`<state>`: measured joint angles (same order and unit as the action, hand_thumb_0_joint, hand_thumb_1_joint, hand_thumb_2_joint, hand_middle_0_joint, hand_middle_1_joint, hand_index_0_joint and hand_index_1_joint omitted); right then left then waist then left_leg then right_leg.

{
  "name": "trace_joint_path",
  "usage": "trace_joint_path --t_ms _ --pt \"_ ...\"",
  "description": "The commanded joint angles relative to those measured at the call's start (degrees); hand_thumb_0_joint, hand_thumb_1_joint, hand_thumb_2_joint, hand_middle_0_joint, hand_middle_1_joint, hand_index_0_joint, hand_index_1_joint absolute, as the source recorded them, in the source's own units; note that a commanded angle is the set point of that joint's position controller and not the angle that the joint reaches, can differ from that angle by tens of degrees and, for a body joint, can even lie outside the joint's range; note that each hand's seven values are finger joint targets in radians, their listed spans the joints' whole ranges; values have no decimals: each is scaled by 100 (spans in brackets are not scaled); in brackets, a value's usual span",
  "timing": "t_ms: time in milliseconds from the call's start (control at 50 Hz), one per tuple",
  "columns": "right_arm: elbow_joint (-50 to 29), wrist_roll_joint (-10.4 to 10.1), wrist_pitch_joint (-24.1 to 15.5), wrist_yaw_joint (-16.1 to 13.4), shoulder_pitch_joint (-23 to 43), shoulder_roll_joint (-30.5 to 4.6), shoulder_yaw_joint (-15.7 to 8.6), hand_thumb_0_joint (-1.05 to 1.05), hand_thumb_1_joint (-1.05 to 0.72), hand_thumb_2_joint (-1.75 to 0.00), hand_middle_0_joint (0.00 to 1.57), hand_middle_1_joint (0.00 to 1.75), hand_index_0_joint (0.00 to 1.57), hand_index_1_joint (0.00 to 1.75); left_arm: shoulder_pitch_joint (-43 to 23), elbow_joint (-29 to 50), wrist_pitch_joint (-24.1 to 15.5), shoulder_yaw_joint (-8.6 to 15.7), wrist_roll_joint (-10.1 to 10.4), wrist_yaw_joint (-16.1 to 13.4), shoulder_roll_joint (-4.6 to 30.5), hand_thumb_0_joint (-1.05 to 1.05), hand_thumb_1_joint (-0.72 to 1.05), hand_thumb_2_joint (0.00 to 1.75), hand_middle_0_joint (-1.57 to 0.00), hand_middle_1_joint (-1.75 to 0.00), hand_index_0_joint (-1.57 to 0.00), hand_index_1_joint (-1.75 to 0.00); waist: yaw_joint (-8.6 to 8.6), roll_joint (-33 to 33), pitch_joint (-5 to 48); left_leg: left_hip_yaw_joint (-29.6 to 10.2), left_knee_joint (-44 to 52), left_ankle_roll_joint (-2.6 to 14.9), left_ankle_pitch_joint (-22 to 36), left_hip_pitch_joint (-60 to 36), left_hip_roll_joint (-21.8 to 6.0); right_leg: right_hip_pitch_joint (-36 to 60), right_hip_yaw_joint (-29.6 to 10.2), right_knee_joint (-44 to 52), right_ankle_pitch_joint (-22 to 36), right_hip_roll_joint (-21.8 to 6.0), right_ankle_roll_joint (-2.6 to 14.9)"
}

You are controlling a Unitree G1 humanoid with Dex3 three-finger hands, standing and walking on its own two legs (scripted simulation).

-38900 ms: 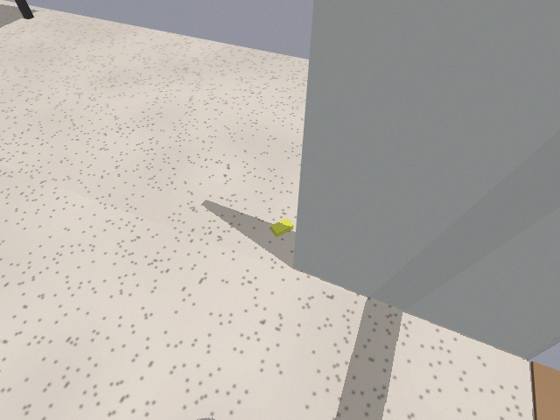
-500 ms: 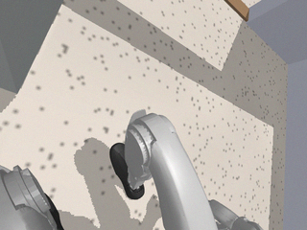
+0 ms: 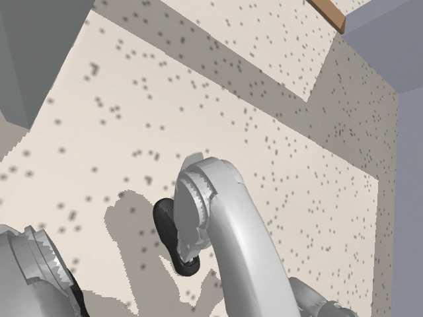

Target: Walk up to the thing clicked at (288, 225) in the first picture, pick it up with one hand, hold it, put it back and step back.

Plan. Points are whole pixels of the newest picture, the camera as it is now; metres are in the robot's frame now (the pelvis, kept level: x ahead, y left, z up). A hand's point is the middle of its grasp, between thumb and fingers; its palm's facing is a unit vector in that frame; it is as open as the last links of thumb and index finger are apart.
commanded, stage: settle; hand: left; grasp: from above
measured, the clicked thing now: out of the picture +0.44 +0.36 -0.30
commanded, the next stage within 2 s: lift in 0.70 s
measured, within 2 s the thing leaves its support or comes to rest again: leaves its support in 0.16 s
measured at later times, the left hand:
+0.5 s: hand out of the picture +0.43 +0.37 -0.17, palm faces -0.37 -0.21 -0.91, open 10.9 cm
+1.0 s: hand out of the picture +0.43 +0.36 -0.12, palm faces -0.34 -0.21 -0.91, open 10.8 cm
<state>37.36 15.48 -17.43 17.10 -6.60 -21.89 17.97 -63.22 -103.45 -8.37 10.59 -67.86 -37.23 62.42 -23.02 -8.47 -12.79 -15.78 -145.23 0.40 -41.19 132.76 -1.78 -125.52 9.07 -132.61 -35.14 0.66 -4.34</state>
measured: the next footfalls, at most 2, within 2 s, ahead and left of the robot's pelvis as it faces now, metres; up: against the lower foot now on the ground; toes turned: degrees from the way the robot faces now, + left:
none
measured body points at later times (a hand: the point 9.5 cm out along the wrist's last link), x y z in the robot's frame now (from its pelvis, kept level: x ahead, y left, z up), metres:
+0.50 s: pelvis +0.01 -0.01 +0.01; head +0.25 +0.10 +0.38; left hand +0.45 +0.37 -0.12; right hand +0.09 -0.27 -0.07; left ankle +0.07 +0.12 -0.28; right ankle +0.13 -0.13 -0.28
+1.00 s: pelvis +0.01 -0.01 +0.03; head +0.23 +0.07 +0.41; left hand +0.44 +0.36 -0.06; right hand +0.09 -0.28 -0.08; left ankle +0.06 +0.12 -0.28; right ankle +0.13 -0.13 -0.28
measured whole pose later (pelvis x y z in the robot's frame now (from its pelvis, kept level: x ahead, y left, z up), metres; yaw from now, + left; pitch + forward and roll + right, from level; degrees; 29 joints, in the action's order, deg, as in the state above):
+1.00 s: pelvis +0.01 -0.01 +0.03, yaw +7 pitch +35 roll -8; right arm 42.2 7.0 -6.3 12.8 -10.6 -17.6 3.1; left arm -53.3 -78.7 -1.4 9.1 -62.7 -20.1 40.9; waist -13.7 2.2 4.1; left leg -8.0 -136.2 -0.5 -40.0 131.5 -1.4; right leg -128.2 3.1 -130.2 -36.9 -1.8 -2.4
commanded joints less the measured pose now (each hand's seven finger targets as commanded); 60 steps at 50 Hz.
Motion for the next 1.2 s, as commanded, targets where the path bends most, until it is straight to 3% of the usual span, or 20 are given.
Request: trace_joint_path --t_ms 0,100,140,160,180,300,340,360,420,500,540,560,620,720,760,820,860,920,1120,1180 --pt "169 -71 -7 -4 -1135 -2003 -695 0 -90 -90 20 30 20 30 -1380 845 110 -41 54 -116 1263 0 74 56 -114 -44 -114 -45 -335 3423 3671 617 1698 -112 1205 -3013 -134 1837 664 934 1223 229 488" --pt "216 -157 38 36 -1239 -1983 -932 0 -90 -90 20 30 20 30 -1148 1637 223 386 58 -37 1472 0 80 56 -119 -41 -119 -42 24 4028 4446 624 1859 -199 1725 -3550 -122 1775 642 827 1453 206 556" --pt "221 -194 53 73 -1122 -1834 -989 0 -90 -90 20 30 20 30 -1302 1897 273 175 117 19 1090 0 83 54 -122 -38 -122 -40 36 4047 4529 723 1811 -168 1584 -3429 -106 1756 597 867 1408 217 575" --pt "248 -195 65 86 -1225 -1827 -1052 0 -90 -90 20 30 20 30 -1166 1949 320 299 111 26 1125 0 85 54 -123 -38 -122 -39 55 3978 4621 770 1791 -150 1677 -3432 -81 1825 580 910 1512 212 564" --pt "217 -243 68 107 -1169 -1754 -1069 0 -89 -90 20 30 20 30 -1190 2163 350 108 173 94 848 0 86 52 -123 -38 -123 -38 86 4000 4679 821 1784 -150 1718 -3429 -64 1816 540 924 1533 215 571" --pt "419 -501 240 121 -1317 -1623 -1377 0 -89 -90 20 30 20 30 -899 2515 566 21 352 478 407 0 93 57 -129 -36 -128 -37 405 3847 5033 885 1984 -103 1593 -3308 -25 1501 427 956 1347 194 627" --pt "467 -553 308 140 -1400 -1535 -1401 0 -88 -90 20 30 20 30 -998 2564 622 -134 423 643 37 0 93 55 -129 -34 -128 -35 351 3652 4844 949 1958 -59 1632 -3104 22 1423 372 1009 1353 180 617" --pt "388 -574 330 134 -1372 -1553 -1460 0 -88 -89 20 30 20 30 -828 2397 652 -67 436 717 5 0 92 55 -127 -36 -127 -37 349 3397 4896 932 1947 -43 1645 -3041 26 1421 379 997 1384 173 611" --pt "398 -640 432 106 -1425 -1463 -1498 0 -88 -90 20 30 20 30 -875 2378 645 -238 487 963 -276 0 90 56 -127 -35 -127 -36 338 3108 4706 977 2010 11 1402 -2808 75 1405 288 1086 1185 161 617" --pt "289 -677 562 9 -1382 -1413 -1527 0 -88 -90 20 30 20 30 -1003 2501 525 -188 457 1242 -77 0 88 58 -129 -33 -127 -35 411 2614 4778 1085 1963 101 1089 -2445 130 1633 173 1190 902 132 584" --pt "268 -650 632 -51 -1363 -1302 -1534 0 -88 -90 20 30 20 30 -1016 2427 419 -262 456 1335 -224 0 86 56 -127 -33 -125 -35 396 2500 4803 1130 1963 110 860 -2278 155 1788 111 1251 652 159 577" --pt "276 -669 660 -96 -1359 -1298 -1552 0 -88 -90 20 30 20 30 -1088 2630 367 -213 449 1350 -55 0 85 53 -126 -31 -125 -33 478 2506 4801 1158 1976 109 750 -2340 177 1724 62 1301 486 139 584" --pt "270 -690 747 -201 -1338 -1247 -1577 0 -88 -89 20 30 20 30 -1247 2906 291 -24 336 1281 196 0 80 51 -123 -28 -121 -30 627 2819 5175 1178 2093 51 787 -2643 200 1707 63 1232 495 107 613" --pt "293 -747 859 -331 -1409 -1171 -1684 0 -88 -89 20 30 20 30 -1338 3086 331 38 240 1085 15 0 75 55 -120 -25 -117 -29 661 2871 5493 1297 2077 66 1101 -2808 206 1667 11 1281 851 66 613" --pt "338 -739 884 -365 -1422 -1105 -1700 0 -91 -91 20 30 20 30 -1267 3018 402 -50 261 1085 -144 0 81 47 -127 -27 -124 -29 657 2881 5516 1353 2093 78 1194 -2822 179 1798 -29 1336 961 85 606" --pt "391 -796 933 -428 -1486 -1108 -1823 0 -88 -89 20 30 20 30 -1218 3312 507 91 353 1130 -42 0 72 49 -118 -21 -116 -24 874 2960 5875 1400 2220 80 1297 -2978 197 1874 -72 1379 1032 38 618" --pt "407 -835 972 -438 -1529 -1059 -1887 0 -90 -90 20 30 20 30 -962 3270 642 -26 409 1265 -279 0 88 47 -128 -28 -127 -29 913 3019 5916 1398 2386 55 1357 -3204 191 1909 -49 1388 1067 38 645" --pt "387 -904 1079 -477 -1588 -1034 -1987 0 -90 -90 20 30 20 30 -868 3523 756 29 549 1488 -257 0 93 49 -132 -28 -131 -29 1019 2955 6258 1430 2470 71 1559 -3375 195 2164 -116 1503 1254 22 638" --pt "139 -1164 1417 -709 -1506 -861 -2228 0 -90 -90 20 30 20 30 -227 4482 733 -187 604 2269 -684 0 92 52 -131 -30 -130 -31 1225 2451 5913 1374 3182 123 1090 -3493 239 2386 -244 2060 825 -10 645" --pt "17 -1210 1464 -790 -1478 -787 -2277 0 -90 -90 20 30 20 30 -18 4899 746 -361 728 2376 -1072 0 92 53 -132 -31 -131 -32 1252 2392 5957 1380 3469 116 981 -3757 229 2596 -263 2318 754 -11 635"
